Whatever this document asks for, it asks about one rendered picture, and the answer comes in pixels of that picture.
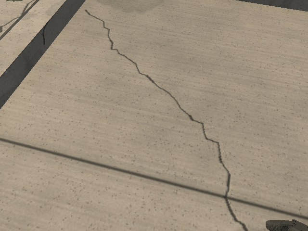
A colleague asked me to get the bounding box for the right robot hand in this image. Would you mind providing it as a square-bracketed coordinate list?
[266, 219, 308, 231]

